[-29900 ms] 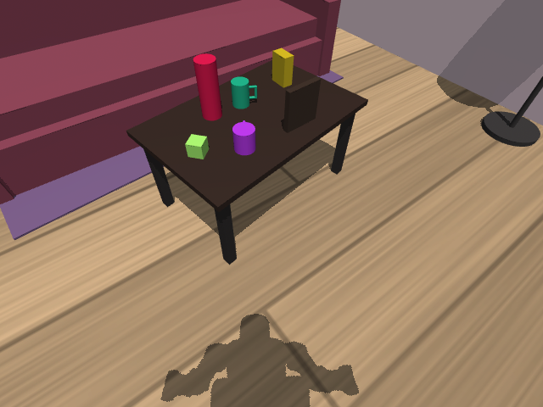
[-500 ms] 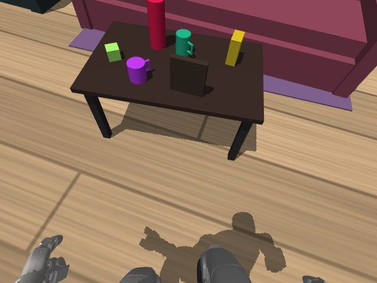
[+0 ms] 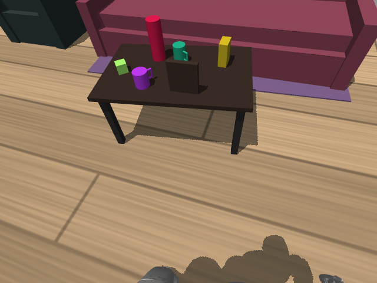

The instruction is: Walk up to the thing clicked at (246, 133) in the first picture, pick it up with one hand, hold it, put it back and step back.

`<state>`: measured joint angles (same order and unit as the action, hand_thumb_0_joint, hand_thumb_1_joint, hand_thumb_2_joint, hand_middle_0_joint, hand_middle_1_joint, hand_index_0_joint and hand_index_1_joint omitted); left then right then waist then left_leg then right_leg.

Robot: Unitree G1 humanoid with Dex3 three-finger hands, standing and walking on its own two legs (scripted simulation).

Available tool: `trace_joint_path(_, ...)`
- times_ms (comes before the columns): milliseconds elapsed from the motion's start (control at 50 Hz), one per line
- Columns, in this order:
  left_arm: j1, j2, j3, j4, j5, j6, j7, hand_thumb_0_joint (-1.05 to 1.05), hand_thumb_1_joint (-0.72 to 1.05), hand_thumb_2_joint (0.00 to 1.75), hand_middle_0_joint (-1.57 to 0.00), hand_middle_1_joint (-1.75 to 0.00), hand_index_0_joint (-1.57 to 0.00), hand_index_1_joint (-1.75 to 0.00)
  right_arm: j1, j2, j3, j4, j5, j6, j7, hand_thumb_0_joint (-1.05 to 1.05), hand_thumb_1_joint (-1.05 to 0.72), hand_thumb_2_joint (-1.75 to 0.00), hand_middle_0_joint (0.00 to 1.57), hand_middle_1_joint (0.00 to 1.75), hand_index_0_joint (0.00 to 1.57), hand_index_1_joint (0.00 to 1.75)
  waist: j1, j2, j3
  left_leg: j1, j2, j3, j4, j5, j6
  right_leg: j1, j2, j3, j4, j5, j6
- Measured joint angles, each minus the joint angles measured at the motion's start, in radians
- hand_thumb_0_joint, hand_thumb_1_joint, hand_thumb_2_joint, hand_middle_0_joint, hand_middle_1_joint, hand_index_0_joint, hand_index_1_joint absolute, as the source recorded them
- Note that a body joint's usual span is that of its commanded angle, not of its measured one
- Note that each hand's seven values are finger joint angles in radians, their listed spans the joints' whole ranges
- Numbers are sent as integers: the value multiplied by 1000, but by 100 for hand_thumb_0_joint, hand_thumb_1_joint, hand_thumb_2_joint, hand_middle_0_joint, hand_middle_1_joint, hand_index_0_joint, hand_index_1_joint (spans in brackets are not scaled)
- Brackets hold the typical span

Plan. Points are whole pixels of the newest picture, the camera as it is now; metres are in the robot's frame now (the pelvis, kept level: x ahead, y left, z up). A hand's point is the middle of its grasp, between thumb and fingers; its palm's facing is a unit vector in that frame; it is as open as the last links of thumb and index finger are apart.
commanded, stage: step back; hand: left
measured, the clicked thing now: (143, 76) +1.11 +0.27 -0.28
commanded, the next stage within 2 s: stand in 0.96 s
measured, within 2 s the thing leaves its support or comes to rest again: neither
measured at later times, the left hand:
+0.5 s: hand out of the picture +0.02 +0.26 -0.14, palm faces +0.06 -0.91 -0.40, open 7.4 cm
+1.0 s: hand out of the picture +0.10 +0.28 -0.16, palm faces +0.07 -0.93 -0.36, open 7.4 cm
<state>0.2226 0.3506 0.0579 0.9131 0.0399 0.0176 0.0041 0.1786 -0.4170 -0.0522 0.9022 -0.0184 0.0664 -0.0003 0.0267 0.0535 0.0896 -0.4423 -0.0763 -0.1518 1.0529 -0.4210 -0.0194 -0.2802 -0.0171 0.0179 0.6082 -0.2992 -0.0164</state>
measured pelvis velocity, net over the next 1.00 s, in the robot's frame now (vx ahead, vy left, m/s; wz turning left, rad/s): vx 0.04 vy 0.02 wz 0.06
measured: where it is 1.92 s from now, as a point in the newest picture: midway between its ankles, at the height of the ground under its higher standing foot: outside the picture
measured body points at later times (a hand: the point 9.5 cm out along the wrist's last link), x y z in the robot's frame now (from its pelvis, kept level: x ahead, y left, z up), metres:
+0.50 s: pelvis -0.01 -0.01 -0.01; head +0.00 -0.03 +0.44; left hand +0.02 +0.31 -0.12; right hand +0.06 -0.33 -0.14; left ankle -0.04 +0.13 -0.71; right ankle +0.02 -0.11 -0.73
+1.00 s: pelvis +0.04 +0.02 -0.01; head +0.07 +0.03 +0.44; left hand +0.10 +0.33 -0.14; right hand +0.18 -0.26 -0.13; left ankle +0.08 +0.15 -0.73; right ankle +0.03 -0.11 -0.73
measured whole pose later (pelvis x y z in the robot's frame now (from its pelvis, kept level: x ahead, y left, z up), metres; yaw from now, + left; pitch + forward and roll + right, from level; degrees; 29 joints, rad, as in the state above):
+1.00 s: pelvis +0.04 +0.02 -0.01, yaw +3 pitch -2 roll +0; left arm 0.14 0.37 0.02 0.99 0.00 -0.01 0.01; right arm 0.06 -0.32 -0.02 1.00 -0.02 0.01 0.01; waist 0.03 -0.01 0.11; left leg -0.34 0.04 0.03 0.63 -0.25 -0.01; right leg -0.21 -0.02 -0.01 0.62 -0.36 0.00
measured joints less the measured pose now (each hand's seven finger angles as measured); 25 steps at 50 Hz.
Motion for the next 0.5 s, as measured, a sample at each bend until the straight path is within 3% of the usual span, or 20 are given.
trace_joint_path(60,-15,12,11,-15,7,-15,-4,1,90,90,-21,-30,-21,-30,42,-3,-3,39,-10,-4,7,1,-90,-90,20,30,20,30,-4,14,-5,83,37,28,-143,-37,-12,-18,-5,-39,12,3,-7)
trace_joint_path(120,-28,33,17,-21,7,-17,-11,1,90,90,-21,-30,-21,-30,73,9,-3,75,-19,-14,20,1,-90,-90,20,30,20,30,-7,0,-12,184,67,81,-369,-78,1,-36,-26,-71,43,-6,-1)
trace_joint_path(160,-31,56,20,-12,5,-8,-11,1,90,90,-21,-30,-21,-30,71,36,-8,98,-23,-28,25,1,-90,-90,20,30,20,30,4,-57,6,236,37,113,-465,85,10,-37,-60,-43,76,-19,4)
trace_joint_path(180,-19,62,20,-4,0,-2,-10,1,90,90,-21,-30,-21,-30,74,48,-8,100,-28,-36,27,1,-90,-90,20,30,20,30,9,-79,1,251,27,129,-483,107,13,-44,-61,-16,102,-68,2)
trace_joint_path(240,9,60,14,44,-9,12,-18,1,90,90,-21,-30,-20,-30,99,59,-4,91,-31,-54,32,1,-90,-90,20,30,20,30,-23,-70,-46,248,47,116,-492,89,45,-86,-15,-8,215,-180,2)
trace_joint_path(320,24,68,13,61,-16,-2,-34,1,90,90,-20,-30,-20,-30,93,71,0,85,-34,-69,31,1,-90,-90,20,30,21,30,-29,-83,-50,270,67,122,-541,128,29,-99,-10,-17,215,-137,0)
trace_joint_path(400,23,58,14,74,-16,-12,-42,1,90,90,-20,-30,-20,-30,77,58,-5,67,-32,-66,34,1,-90,-90,20,30,21,30,-34,-75,-41,261,81,126,-517,105,16,-56,-4,-32,102,-124,3)
trace_joint_path(440,23,43,15,79,-14,-28,-38,1,90,90,-20,-30,-20,-30,67,40,-10,64,-28,-55,31,1,-90,-90,20,30,21,30,-27,-47,-35,240,103,124,-454,63,14,-13,16,-46,11,-10,-6)
trace_joint_path(460,21,30,15,80,-9,-37,-34,1,90,90,-20,-30,-20,-30,63,29,-12,63,-24,-49,27,1,-90,-90,20,30,21,30,-28,-18,-28,224,117,102,-400,18,29,-3,35,-64,3,29,-13)
trace_joint_path(500,22,12,14,75,1,-50,-28,1,90,90,-21,-30,-20,-30,62,24,-15,68,-21,-39,15,1,-90,-90,20,30,20,30,-19,4,-30,161,87,51,-250,-65,38,2,44,-82,15,10,-26)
